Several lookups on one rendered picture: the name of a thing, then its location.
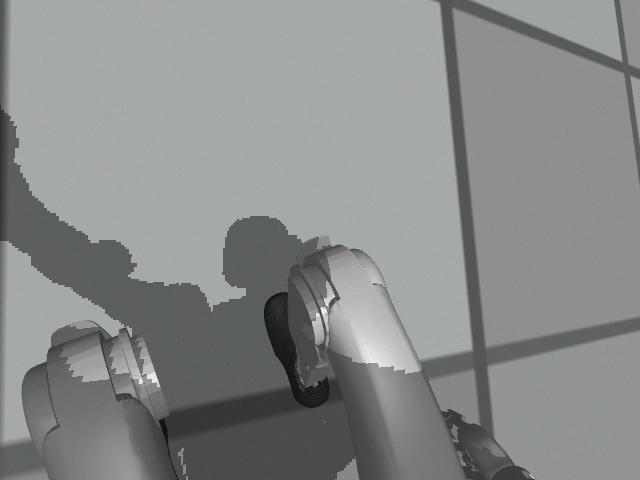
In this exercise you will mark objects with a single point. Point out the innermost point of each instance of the right robot hand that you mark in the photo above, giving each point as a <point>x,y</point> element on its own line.
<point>476,448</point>

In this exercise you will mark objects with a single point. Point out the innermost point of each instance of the left robot foot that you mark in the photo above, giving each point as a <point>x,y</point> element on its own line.
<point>164,429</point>

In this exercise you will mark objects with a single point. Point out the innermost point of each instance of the right robot foot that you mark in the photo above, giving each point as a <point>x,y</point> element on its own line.
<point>276,322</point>

